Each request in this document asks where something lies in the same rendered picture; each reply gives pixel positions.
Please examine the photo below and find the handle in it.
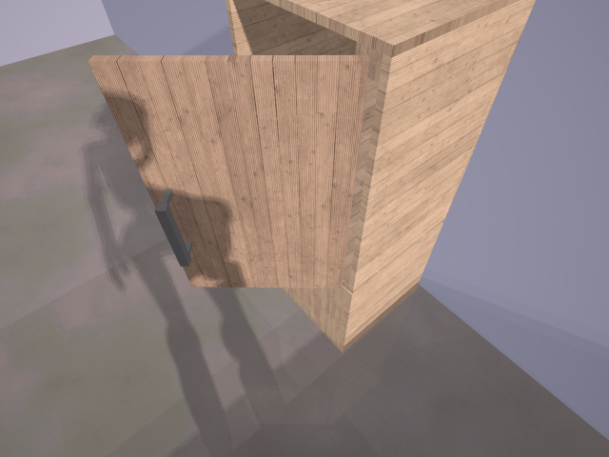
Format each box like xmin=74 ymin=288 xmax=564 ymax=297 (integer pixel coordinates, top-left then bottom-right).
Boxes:
xmin=155 ymin=189 xmax=193 ymax=267

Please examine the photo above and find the cupboard door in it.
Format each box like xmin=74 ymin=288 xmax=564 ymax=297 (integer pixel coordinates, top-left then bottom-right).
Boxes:
xmin=88 ymin=55 xmax=369 ymax=288

